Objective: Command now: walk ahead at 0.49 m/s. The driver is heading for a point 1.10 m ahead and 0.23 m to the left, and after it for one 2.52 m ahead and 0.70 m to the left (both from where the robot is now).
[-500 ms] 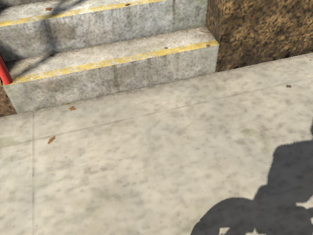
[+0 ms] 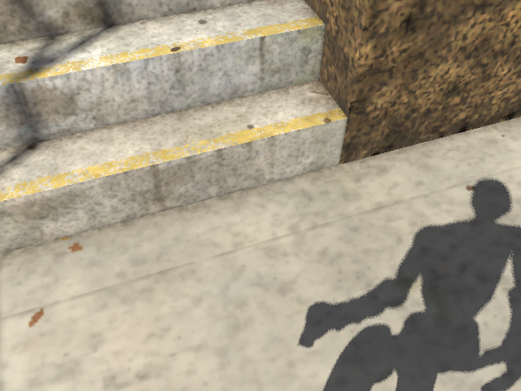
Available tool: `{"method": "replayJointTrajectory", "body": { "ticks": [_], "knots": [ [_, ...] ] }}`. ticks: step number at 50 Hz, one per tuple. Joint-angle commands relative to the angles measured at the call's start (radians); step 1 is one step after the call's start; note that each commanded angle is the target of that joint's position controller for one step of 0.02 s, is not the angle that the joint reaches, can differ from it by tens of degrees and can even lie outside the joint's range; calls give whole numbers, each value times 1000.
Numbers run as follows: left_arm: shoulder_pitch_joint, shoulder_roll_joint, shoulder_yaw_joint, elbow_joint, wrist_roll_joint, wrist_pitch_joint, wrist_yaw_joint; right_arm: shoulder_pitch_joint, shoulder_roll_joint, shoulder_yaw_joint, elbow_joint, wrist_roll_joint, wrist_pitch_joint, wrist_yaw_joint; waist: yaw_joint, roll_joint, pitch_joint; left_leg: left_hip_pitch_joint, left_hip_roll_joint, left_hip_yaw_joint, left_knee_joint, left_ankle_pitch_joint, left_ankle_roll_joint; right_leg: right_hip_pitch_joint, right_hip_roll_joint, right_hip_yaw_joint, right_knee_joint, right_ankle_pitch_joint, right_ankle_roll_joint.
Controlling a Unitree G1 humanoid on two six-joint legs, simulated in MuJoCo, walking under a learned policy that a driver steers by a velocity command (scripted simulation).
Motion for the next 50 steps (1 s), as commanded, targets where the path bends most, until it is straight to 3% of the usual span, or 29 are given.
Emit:
{"method": "replayJointTrajectory", "body": {
  "ticks": [1,5,10,13,14,15,16,17,18,19,20,21,23,24,26,29,32,35,38,41,42,43,44,45,46,47,48,50],
  "knots": [
    [18,46,13,-47,11,3,6,-28,-134,-22,-53,1,-13,-21,40,70,57,-75,289,-217,-190,99,162,-55,-40,3,-136,149,29],
    [-135,28,6,-88,4,-8,-6,49,-157,-25,-37,16,-1,-35,-15,77,58,6,268,-164,-176,117,119,-24,6,-37,-416,299,35],
    [-264,35,-1,-139,-9,-18,-38,125,-166,-31,-3,24,20,-38,-53,91,89,163,327,-174,-109,106,109,-33,37,-46,-565,226,18],
    [-212,71,11,-143,-10,-31,-53,99,-188,-40,-4,24,35,-43,-1,118,55,215,356,-181,-13,260,84,84,72,-67,-621,115,-25],
    [-119,99,27,-119,-8,-34,-52,72,-190,-40,-12,22,40,-43,55,123,0,205,328,-152,94,433,65,221,106,-96,-641,102,-47],
    [64,151,55,-63,-8,-35,-46,59,-165,-30,-22,12,43,-42,134,107,-113,132,269,-107,304,514,37,465,112,-92,-636,119,-82],
    [254,248,76,-31,12,-32,-36,70,-124,-10,-55,-9,39,-44,183,-35,-279,-82,185,-47,659,239,-9,776,-106,159,-623,224,-156],
    [266,284,79,-16,30,-28,-46,213,9,24,-38,7,17,-34,100,-305,-389,-446,5,-94,956,-428,-68,1051,-296,597,-750,232,-311],
    [233,175,52,-30,22,-28,-47,168,-118,-2,-22,26,-3,-33,123,-166,-339,-515,56,-221,1068,-452,-57,990,-266,577,-772,318,-274],
    [131,132,36,-52,18,-29,-45,82,-162,-16,-45,41,-10,-34,101,-102,-215,-534,97,-198,1073,-377,-53,845,-239,387,-760,509,-235],
    [46,108,25,-66,16,-28,-49,37,-155,-18,-52,32,-4,-43,63,4,-159,-487,149,-162,1028,-311,-67,711,-191,255,-771,657,-212],
    [4,89,20,-68,15,-28,-52,11,-145,-25,-57,20,7,-50,39,23,-110,-452,176,-145,962,-272,-77,611,-153,177,-800,694,-195],
    [-2,59,9,-44,32,-30,-53,47,-94,-23,-48,16,35,-53,-4,-17,-100,-341,193,-133,877,-208,-86,504,-104,89,-846,763,-183],
    [0,61,7,-31,37,-31,-50,62,-72,-20,-44,14,45,-54,-19,-21,-98,-314,190,-127,830,-184,-94,474,-91,51,-854,813,-189],
    [-6,84,10,-15,40,-28,-36,28,-63,-20,-58,8,55,-60,-29,-36,-94,-301,185,-117,698,-125,-107,453,-74,-3,-860,862,-192],
    [-10,114,15,1,35,-8,-16,-58,-59,-15,-76,5,67,-62,-9,-44,-106,-250,177,-99,504,-14,-113,450,-56,-61,-863,802,-169],
    [13,151,26,23,32,11,0,-135,-93,-24,-105,15,83,-60,24,-53,-84,-265,168,-92,453,6,-109,484,-90,-55,-877,644,-175],
    [16,164,39,28,22,40,19,-203,-120,-38,-150,14,96,-57,44,-40,-43,-343,173,-96,457,-112,-94,544,-149,-16,-864,482,-198],
    [11,173,52,18,8,66,38,-232,-114,-46,-181,19,102,-48,52,-35,-27,-381,168,-72,428,-210,-82,606,-188,11,-813,428,-194],
    [-23,184,61,-5,-10,89,55,-189,-100,-55,-185,25,98,-31,16,-30,-50,-246,121,-11,224,-74,-49,603,-149,-39,-692,459,-126],
    [9,174,60,-1,-9,89,55,-155,-137,-71,-183,19,97,-32,9,14,-81,-138,123,-55,144,100,-17,565,-86,-86,-592,409,-69],
    [-13,136,50,-35,20,81,51,-101,-238,-101,-186,9,98,-43,12,188,-126,30,267,-277,131,473,58,388,22,-182,-347,218,9],
    [-60,82,32,-79,45,74,45,-38,-301,-114,-186,-8,96,-46,-9,357,-148,203,471,-575,107,774,262,70,207,-168,-107,-442,78],
    [-79,97,33,-79,43,69,30,-19,-229,-92,-192,-11,83,-42,-22,213,-218,215,472,-572,104,704,285,38,174,-1,43,-511,73],
    [-84,118,41,-77,14,70,23,-86,-216,-92,-214,-5,72,-44,6,164,-174,180,417,-479,103,644,238,1,151,21,81,-431,69],
    [-81,127,46,-65,8,75,28,-147,-214,-94,-235,11,71,-47,28,95,-147,145,365,-417,102,552,184,-14,130,21,54,-351,75],
    [-98,146,53,-68,19,80,36,-176,-202,-90,-248,26,75,-51,32,78,-129,114,346,-399,93,499,158,-14,114,25,13,-295,84],
    [-101,133,54,-78,19,85,39,-170,-203,-88,-254,20,89,-58,46,117,-135,52,303,-372,81,491,152,55,134,13,-17,-231,100]
  ]
}}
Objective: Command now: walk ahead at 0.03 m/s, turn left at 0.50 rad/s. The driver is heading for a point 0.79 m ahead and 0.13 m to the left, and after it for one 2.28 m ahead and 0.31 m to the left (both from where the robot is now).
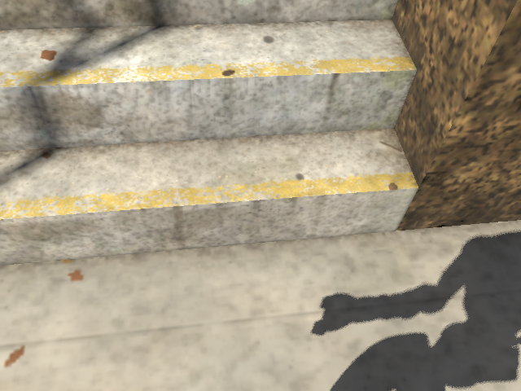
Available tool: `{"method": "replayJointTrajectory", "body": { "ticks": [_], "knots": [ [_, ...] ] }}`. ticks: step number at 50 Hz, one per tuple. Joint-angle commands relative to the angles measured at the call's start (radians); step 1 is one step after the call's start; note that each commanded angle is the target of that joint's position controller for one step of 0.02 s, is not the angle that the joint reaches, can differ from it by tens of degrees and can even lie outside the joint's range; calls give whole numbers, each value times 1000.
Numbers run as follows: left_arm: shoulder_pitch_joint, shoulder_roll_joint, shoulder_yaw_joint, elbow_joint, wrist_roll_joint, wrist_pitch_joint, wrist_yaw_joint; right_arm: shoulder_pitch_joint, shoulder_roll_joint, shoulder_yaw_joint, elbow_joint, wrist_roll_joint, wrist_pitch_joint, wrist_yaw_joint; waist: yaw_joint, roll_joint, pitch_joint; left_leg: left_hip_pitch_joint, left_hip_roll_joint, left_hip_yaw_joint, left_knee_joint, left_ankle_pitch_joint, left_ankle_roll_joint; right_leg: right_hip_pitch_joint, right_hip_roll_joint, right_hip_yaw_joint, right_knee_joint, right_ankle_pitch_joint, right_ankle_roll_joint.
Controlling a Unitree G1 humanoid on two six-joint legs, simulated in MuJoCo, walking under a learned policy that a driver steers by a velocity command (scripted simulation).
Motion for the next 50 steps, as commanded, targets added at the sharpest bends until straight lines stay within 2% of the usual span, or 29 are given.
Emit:
{"method": "replayJointTrajectory", "body": {
  "ticks": [1,5,9,13,15,17,18,19,20,21,22,23,24,26,29,31,33,35,37,38,39,40,41,42,43,44,46,48,50],
  "knots": [
    [27,72,21,-52,-5,-3,7,-3,-157,-36,-75,1,-2,-14,31,123,-176,228,239,-268,-101,528,178,-85,-14,50,-9,73,24],
    [-5,63,20,-65,-10,0,14,22,-181,-44,-88,3,10,-28,9,149,-166,228,225,-312,-111,374,165,-77,-2,65,-155,119,43],
    [-28,64,21,-77,-12,-5,9,6,-186,-45,-107,0,21,-34,-1,171,-140,166,205,-372,-127,177,150,-14,9,81,-267,141,46],
    [-16,73,22,-83,-19,-26,-5,-10,-186,-45,-127,-2,31,-34,-4,193,-140,163,200,-445,-113,184,148,62,22,90,-377,117,34],
    [15,81,24,-81,-24,-37,-16,-23,-185,-44,-139,1,37,-34,6,202,-148,175,194,-480,-91,248,141,119,27,87,-463,117,22],
    [91,88,30,-63,-27,-46,-27,-58,-179,-39,-155,13,48,-38,54,193,-149,147,152,-477,-47,260,102,248,25,59,-671,243,0],
    [128,113,38,-50,-21,-47,-30,-51,-155,-31,-161,14,54,-42,59,166,-158,96,111,-438,0,168,58,348,-33,72,-754,342,-19],
    [124,170,47,-60,0,-39,-26,7,-95,-14,-159,4,56,-41,16,-21,-180,-34,5,-313,191,-120,5,465,-230,254,-780,432,-92],
    [100,225,53,-72,38,-31,-25,25,-101,-20,-189,8,44,-40,-15,-243,-131,-233,-147,-181,363,-468,-44,455,-394,488,-796,659,-267],
    [62,182,44,-97,46,-36,-26,31,-187,-41,-176,-12,31,-35,-9,-194,-122,-255,-72,-188,583,-467,-81,390,-460,524,-810,646,-347],
    [11,130,30,-118,34,-38,-24,47,-225,-57,-147,-3,33,-33,-21,-118,-106,-233,-55,-189,662,-389,-91,357,-388,410,-796,592,-311],
    [-20,106,23,-124,15,-36,-24,60,-200,-56,-122,-5,43,-36,-31,-83,-82,-229,-52,-174,696,-327,-109,344,-309,315,-781,530,-257],
    [-17,88,14,-123,-3,-35,-23,65,-170,-48,-114,-11,53,-39,-21,-86,-69,-237,-54,-171,735,-281,-127,346,-275,274,-777,517,-240],
    [15,80,3,-108,-3,-30,-20,50,-121,-31,-121,-4,55,-35,-7,-96,-54,-206,-53,-136,709,-239,-147,332,-230,202,-782,544,-242],
    [61,84,-3,-86,3,-24,-15,-16,-80,-7,-145,-2,45,-34,30,-134,-68,-158,9,-73,459,-220,-167,411,-217,172,-770,552,-248],
    [99,121,5,-71,-6,-20,-18,-43,-52,12,-149,-2,38,-23,66,-157,-79,-51,42,0,280,-229,-162,381,-210,176,-812,291,-243],
    [143,183,22,-60,-17,-14,-23,-66,-90,6,-153,10,27,-15,91,-185,-33,-11,19,53,191,-264,-145,340,-234,237,-852,78,-256],
    [142,184,21,-60,-31,-14,-27,-25,-97,3,-129,15,7,-9,63,-152,-6,80,10,72,17,-162,-99,299,-238,259,-852,-7,-251],
    [139,141,7,-59,-34,-25,-33,50,-95,0,-91,13,-11,-8,14,-108,-18,266,23,51,-116,-83,-37,209,-212,241,-805,17,-213],
    [107,86,-11,-71,-23,-38,-40,137,-108,-3,-71,12,-18,-13,-28,-66,-68,425,104,-41,-117,-78,-4,107,-175,191,-703,45,-167],
    [53,-3,-33,-110,-8,-59,-48,238,-188,-23,-45,1,-22,-18,-55,144,-112,558,264,-281,-144,-155,72,-82,-44,5,-433,34,-88],
    [-26,57,-20,-163,-23,-80,-48,283,-257,-45,-32,-6,-30,-2,-92,276,-35,490,427,-531,-259,-243,203,-239,-12,-42,-288,-108,-68],
    [-33,125,2,-164,-39,-88,-51,248,-198,-29,-42,-12,-47,1,-79,204,45,460,432,-540,-289,-306,229,-315,-75,15,-144,-90,-68],
    [4,134,8,-144,-48,-91,-60,210,-147,-14,-51,-11,-58,2,-53,190,64,458,380,-466,-299,-336,195,-341,-101,31,-93,-18,-81],
    [30,123,9,-127,-44,-93,-65,181,-136,-11,-61,-6,-62,4,-37,189,64,463,343,-407,-314,-307,168,-358,-116,24,-76,53,-87],
    [24,120,10,-127,-36,-94,-70,170,-129,-6,-63,-1,-63,5,-33,179,78,462,334,-362,-326,-205,155,-377,-134,24,-80,119,-84],
    [4,81,1,-131,-24,-98,-83,167,-117,-1,-66,-8,-61,6,-29,148,63,409,286,-250,-343,-12,139,-322,-133,-6,-125,228,-65],
    [-26,49,-12,-144,-16,-98,-93,172,-128,-4,-64,-4,-58,5,-35,140,48,353,243,-150,-342,92,129,-240,-118,-35,-241,329,-37],
    [-81,31,-24,-167,-19,-97,-98,193,-151,-9,-58,-2,-59,4,-53,145,55,278,223,-95,-341,119,117,-137,-94,-54,-371,414,-25]
  ]
}}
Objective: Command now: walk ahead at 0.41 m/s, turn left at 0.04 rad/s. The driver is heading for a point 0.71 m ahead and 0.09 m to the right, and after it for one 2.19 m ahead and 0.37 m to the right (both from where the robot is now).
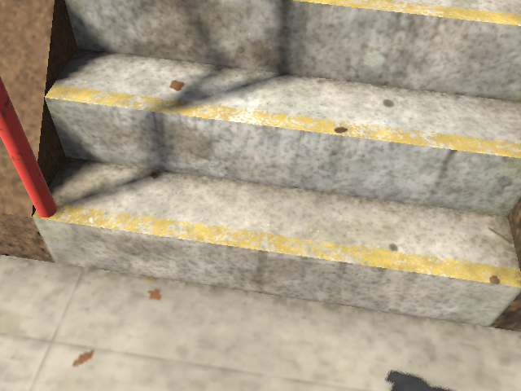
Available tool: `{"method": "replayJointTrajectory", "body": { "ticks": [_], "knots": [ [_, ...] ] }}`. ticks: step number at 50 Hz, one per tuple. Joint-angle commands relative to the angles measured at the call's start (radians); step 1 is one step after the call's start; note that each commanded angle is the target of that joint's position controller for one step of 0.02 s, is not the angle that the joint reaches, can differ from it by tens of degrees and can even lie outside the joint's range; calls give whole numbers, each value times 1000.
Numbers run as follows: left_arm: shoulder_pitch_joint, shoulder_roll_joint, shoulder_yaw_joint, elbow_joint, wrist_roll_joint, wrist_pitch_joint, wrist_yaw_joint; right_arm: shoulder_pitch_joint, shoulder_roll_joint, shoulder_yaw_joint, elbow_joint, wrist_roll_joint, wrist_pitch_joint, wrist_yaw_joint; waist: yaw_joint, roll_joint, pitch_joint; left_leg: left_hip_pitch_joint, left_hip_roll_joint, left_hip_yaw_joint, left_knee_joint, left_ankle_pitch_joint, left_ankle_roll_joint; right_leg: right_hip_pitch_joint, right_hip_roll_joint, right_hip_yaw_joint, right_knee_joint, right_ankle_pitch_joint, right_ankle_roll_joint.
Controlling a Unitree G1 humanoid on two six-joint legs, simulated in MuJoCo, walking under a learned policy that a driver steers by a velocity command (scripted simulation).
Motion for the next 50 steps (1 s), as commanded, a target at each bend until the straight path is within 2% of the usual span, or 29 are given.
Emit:
{"method": "replayJointTrajectory", "body": {
  "ticks": [1,6,7,8,9,10,11,12,13,14,16,20,21,22,25,29,31,33,34,35,36,37,38,39,40,44,48,49,50],
  "knots": [
    [-187,10,-14,-120,0,-19,-12,-16,-187,-44,-58,3,-17,-3,-28,161,95,-103,196,-93,-102,192,164,-5,28,-32,-166,128,19],
    [-176,75,-3,-146,-11,-17,-16,-9,-222,-57,-37,20,-19,-3,20,172,104,-31,276,-109,-58,269,135,85,41,-4,-277,94,-40],
    [-128,93,5,-139,-10,-17,-12,-19,-232,-59,-38,16,-14,-4,54,176,64,-17,271,-91,15,436,121,163,65,-22,-287,75,-59],
    [-17,122,22,-109,-8,-14,-4,-22,-224,-56,-37,11,-8,-6,113,160,-14,-25,232,-49,169,607,97,311,95,-46,-298,58,-83],
    [149,161,42,-66,-10,-12,6,-7,-194,-43,-39,0,-6,-9,183,136,-130,-129,183,-11,389,622,65,553,74,-24,-276,56,-113],
    [283,264,64,-47,22,-8,13,83,-96,-11,-80,-4,-14,-5,172,-98,-305,-477,62,40,801,286,-3,928,-186,372,-315,-135,-241],
    [323,245,54,-33,18,-13,3,102,-57,5,-71,11,-37,-3,164,-272,-392,-634,-46,-92,990,-330,-9,989,-292,770,-542,-389,-295],
    [246,176,33,-39,11,-18,5,4,-160,-21,-78,45,-48,7,161,-175,-233,-750,21,-115,1088,-276,6,874,-274,704,-587,-476,-248],
    [166,154,25,-58,8,-17,7,-72,-185,-23,-98,48,-55,10,138,-96,-114,-769,74,-74,1069,-179,27,732,-252,575,-597,-386,-219],
    [100,134,18,-66,12,-17,9,-102,-176,-21,-101,29,-56,5,104,-26,-57,-728,118,-54,1021,-93,28,597,-215,467,-608,-248,-209],
    [40,92,7,-73,30,-24,5,-72,-148,-23,-83,12,-35,1,44,-52,-31,-610,166,-60,957,-4,23,442,-150,326,-660,-84,-204],
    [52,107,13,-42,19,-48,11,-114,-118,-16,-95,-4,-11,-8,26,-21,12,-642,176,-38,852,103,-21,384,-127,190,-732,80,-235],
    [145,81,9,19,34,-32,4,-130,-78,4,-84,-87,10,28,22,53,49,-599,149,34,787,137,-25,324,-96,120,-739,175,-214],
    [164,82,9,29,32,-27,-1,-154,-55,8,-94,-86,17,41,26,11,63,-593,141,52,720,183,-27,324,-66,73,-726,236,-201],
    [174,80,10,40,25,-24,-4,-259,-57,17,-106,-54,13,51,60,-27,43,-542,115,76,515,300,-22,376,-49,32,-701,284,-169],
    [210,99,15,64,31,-21,18,-360,-79,19,-129,-50,-3,35,87,-21,32,-540,92,68,380,229,1,546,-115,77,-648,349,-165],
    [203,98,14,74,33,-16,29,-342,-94,16,-122,-50,-13,27,74,-31,20,-507,71,67,330,132,27,615,-132,86,-575,463,-155],
    [183,86,6,81,32,-10,33,-185,-101,10,-65,-56,-33,13,1,-10,-72,-300,11,93,197,126,65,635,-92,56,-360,672,-125],
    [183,54,-9,70,29,-10,37,-61,-143,-3,-26,-71,-45,2,-43,36,-173,-90,84,23,191,192,94,544,-49,34,-189,561,-100],
    [234,-22,-37,23,0,-18,34,22,-261,-34,-19,-85,-48,-7,-31,233,-262,187,336,-321,172,277,195,231,73,-43,99,177,-57],
    [256,29,-25,53,14,-8,43,27,-266,-47,4,-55,-31,2,-27,286,-269,208,419,-535,75,335,265,58,170,-19,269,-323,-53],
    [235,63,-15,73,36,4,46,-38,-200,-31,-8,-37,-26,11,9,152,-169,110,378,-425,76,264,248,33,100,48,331,-299,-64],
    [196,42,-22,76,38,5,39,-107,-132,-12,-21,-29,-26,16,23,103,-102,-1,337,-331,39,259,235,45,66,57,321,-238,-62],
    [168,17,-27,74,39,8,38,-141,-98,0,-18,-25,-28,13,46,97,-44,-81,293,-247,-6,280,198,66,30,55,254,-196,-54],
    [149,9,-31,71,53,16,38,-155,-80,8,-6,-28,-34,9,63,108,-22,-142,259,-184,-23,392,173,110,21,47,222,-159,-41],
    [138,-26,-40,83,64,26,32,-151,-94,12,36,-20,-52,9,89,123,-72,-187,200,-16,19,692,167,196,40,-5,112,-96,-1],
    [12,-40,-54,61,60,22,42,-134,-116,8,64,-20,-47,5,49,164,-70,-192,186,1,24,621,162,247,51,-48,-121,-53,14],
    [60,-49,-59,78,53,27,50,-99,-117,4,77,-29,-41,2,46,209,-109,-206,193,2,34,537,181,310,67,-73,-91,-79,7],
    [52,-45,-62,72,52,29,58,-102,-100,8,79,-28,-35,-2,47,194,-105,-225,206,-24,34,464,191,326,68,-73,-96,-105,-1]
  ]
}}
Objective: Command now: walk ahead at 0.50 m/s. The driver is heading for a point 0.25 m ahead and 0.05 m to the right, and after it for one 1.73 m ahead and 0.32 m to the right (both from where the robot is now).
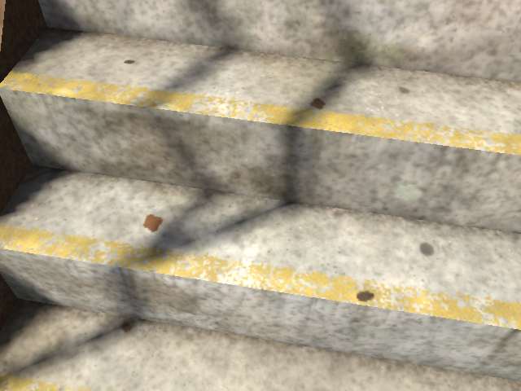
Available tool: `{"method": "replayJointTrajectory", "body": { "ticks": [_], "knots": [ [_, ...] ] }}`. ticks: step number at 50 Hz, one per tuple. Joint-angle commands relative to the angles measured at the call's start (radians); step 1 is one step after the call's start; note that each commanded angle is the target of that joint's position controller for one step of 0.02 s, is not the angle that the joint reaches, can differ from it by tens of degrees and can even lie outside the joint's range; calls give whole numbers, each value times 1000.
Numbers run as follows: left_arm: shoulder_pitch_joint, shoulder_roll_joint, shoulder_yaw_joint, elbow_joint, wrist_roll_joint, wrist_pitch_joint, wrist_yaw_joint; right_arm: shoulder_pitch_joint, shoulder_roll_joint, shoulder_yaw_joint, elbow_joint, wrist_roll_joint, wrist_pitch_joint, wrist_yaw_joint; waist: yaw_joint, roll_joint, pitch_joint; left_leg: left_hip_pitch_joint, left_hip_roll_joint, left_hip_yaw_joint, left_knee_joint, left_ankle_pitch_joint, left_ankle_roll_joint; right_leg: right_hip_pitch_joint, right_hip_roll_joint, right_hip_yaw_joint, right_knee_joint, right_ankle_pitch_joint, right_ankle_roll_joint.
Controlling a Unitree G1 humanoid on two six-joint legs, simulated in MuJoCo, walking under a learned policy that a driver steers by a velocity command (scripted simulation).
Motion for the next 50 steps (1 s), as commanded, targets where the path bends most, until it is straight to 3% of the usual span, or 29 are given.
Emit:
{"method": "replayJointTrajectory", "body": {
  "ticks": [1,2,4,5,6,7,8,10,11,13,15,16,18,21,23,30,31,33,35,50],
  "knots": [
    [43,50,1,-36,-4,-3,18,5,-128,-29,-34,-1,1,-9,21,170,-87,-66,267,-153,-64,276,142,172,32,-55,-28,-35,-13],
    [30,47,-1,-44,-3,-8,20,-8,-132,-30,-34,3,5,-12,24,150,-54,-81,278,-176,-60,235,144,181,34,-57,-79,-44,-20],
    [120,10,-10,-6,-9,-17,35,-61,-88,-8,-36,16,9,-20,87,82,-43,-66,244,-139,108,577,105,305,53,-55,-320,69,-39],
    [183,33,-7,14,-1,-28,45,-58,-86,-7,-33,25,2,-22,97,57,-54,-55,209,-113,239,653,61,370,3,5,-403,221,-47],
    [253,101,0,28,9,-40,50,-39,-54,5,-59,37,-3,-16,82,-70,-115,-143,161,-100,396,325,-1,490,-183,197,-413,735,-72],
    [200,97,-4,33,-4,-35,50,86,25,27,-12,37,19,-19,13,-199,-146,-126,86,-68,437,-231,-37,440,-320,284,-399,972,-212],
    [134,26,-23,9,-7,-36,41,92,-18,20,22,16,49,-31,-1,-79,-96,-115,98,-92,453,-379,-52,361,-317,277,-415,845,-248],
    [31,5,-42,-12,-13,-28,44,49,-28,18,34,-1,75,-34,-34,-76,-15,-58,105,-80,346,-335,-74,264,-212,169,-431,692,-176],
    [21,14,-45,-14,-18,-24,51,26,-35,16,38,-9,84,-34,-38,-84,5,-22,100,-62,266,-246,-83,242,-169,125,-424,659,-132],
    [48,54,-31,1,-34,-16,57,25,-28,22,59,-4,88,-37,-33,-83,-31,42,93,-44,145,-43,-105,279,-123,98,-406,605,-72],
    [61,71,-20,5,-47,-13,49,5,-48,23,67,-1,80,-36,-19,-49,-40,71,139,-72,77,49,-120,284,-98,112,-426,339,-33],
    [58,73,-15,4,-44,-11,43,-17,-59,24,66,-2,76,-35,-7,-33,-16,67,161,-90,53,68,-122,263,-83,121,-447,179,-25],
    [92,39,-16,25,-35,-4,46,-48,-70,18,82,4,70,-34,14,43,67,-25,174,-114,34,75,-110,297,-50,92,-450,214,-21],
    [109,52,-2,42,-31,-3,46,-15,-49,20,107,12,56,-39,10,55,3,-8,179,-112,21,137,-97,388,-70,91,-400,393,-34],
    [106,45,1,49,-33,-2,44,-16,-50,19,114,15,53,-42,14,53,-20,9,180,-110,20,153,-93,405,-74,89,-397,407,-35],
    [104,54,5,77,-32,13,46,-7,-62,20,128,10,59,-43,15,49,2,18,190,-115,0,156,-85,383,-73,82,-420,322,-29],
    [56,129,28,64,-32,33,23,-69,-123,-3,109,25,64,-30,17,12,21,-30,147,-95,31,151,-88,370,-8,53,-400,355,-25],
    [66,89,24,61,-25,53,20,-43,-106,-2,120,21,65,-23,17,43,-23,-42,147,-89,27,131,-88,399,-13,49,-395,352,-31],
    [74,74,23,66,-27,63,25,-40,-84,0,128,22,66,-21,19,58,-15,-54,149,-91,24,120,-89,390,-14,50,-398,326,-33],
    [68,84,28,89,-21,49,27,-75,-91,-7,127,10,67,-25,16,57,14,-72,153,-104,-3,11,-74,312,-15,57,-444,111,-26]
  ]
}}
Keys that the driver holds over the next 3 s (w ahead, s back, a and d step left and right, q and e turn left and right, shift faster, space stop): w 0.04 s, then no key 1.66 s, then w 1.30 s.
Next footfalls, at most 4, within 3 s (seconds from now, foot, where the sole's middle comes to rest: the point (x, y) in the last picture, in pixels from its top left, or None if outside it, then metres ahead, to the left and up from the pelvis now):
0.10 right None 0.10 -0.11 -0.78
0.30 left None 0.09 0.12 -0.78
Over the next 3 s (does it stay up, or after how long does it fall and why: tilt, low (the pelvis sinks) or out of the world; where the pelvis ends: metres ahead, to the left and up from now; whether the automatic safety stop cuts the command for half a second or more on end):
stays up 0.07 0.02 0.01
